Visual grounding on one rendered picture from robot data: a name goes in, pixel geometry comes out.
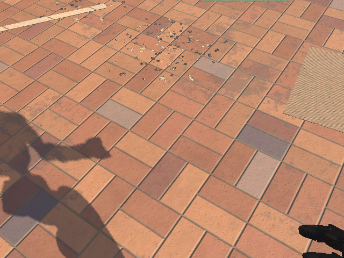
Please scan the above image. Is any robot right hand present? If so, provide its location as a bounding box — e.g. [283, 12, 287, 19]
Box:
[298, 224, 344, 258]

